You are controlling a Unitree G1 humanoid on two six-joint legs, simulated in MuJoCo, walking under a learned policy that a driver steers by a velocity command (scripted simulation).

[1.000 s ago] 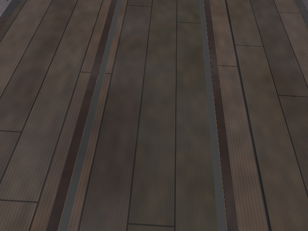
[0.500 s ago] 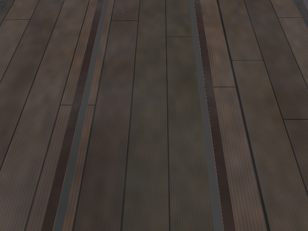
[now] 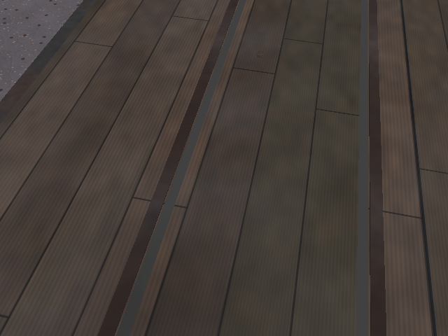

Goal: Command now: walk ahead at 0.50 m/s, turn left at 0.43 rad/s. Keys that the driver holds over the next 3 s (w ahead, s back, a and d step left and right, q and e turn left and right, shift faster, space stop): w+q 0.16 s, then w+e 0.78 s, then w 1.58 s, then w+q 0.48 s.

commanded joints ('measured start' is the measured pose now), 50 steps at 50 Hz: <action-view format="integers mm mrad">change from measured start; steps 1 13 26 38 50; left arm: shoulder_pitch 34 -231 -293 -111 2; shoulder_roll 67 69 115 167 141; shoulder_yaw -8 8 7 29 29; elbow -117 -191 -263 -283 -270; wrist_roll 26 11 -11 -3 -9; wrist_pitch -22 -43 -50 -24 14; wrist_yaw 0 -9 -82 -28 -3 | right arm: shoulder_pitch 379 238 267 133 32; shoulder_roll -325 -153 -206 -127 -168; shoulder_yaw -110 -37 -43 -11 -29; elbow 17 -23 28 -116 -170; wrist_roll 0 -17 -23 -38 -20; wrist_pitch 0 -24 10 -41 -77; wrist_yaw -19 -57 -78 -62 -38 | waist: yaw -148 -58 -46 -56 -43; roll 179 55 82 -50 -135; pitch -283 -19 -51 -34 -62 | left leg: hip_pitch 817 335 675 -81 211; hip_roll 220 126 208 71 -15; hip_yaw -505 -217 -45 -104 -99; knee -60 -390 -133 392 -133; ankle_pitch -122 224 806 -181 47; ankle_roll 248 140 39 -147 -86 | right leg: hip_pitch -605 -739 -616 -336 -235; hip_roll -30 -107 48 -126 -94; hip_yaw -4 195 86 477 553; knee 818 451 190 -159 89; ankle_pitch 497 458 353 555 428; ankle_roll -13 3 -137 -328 -190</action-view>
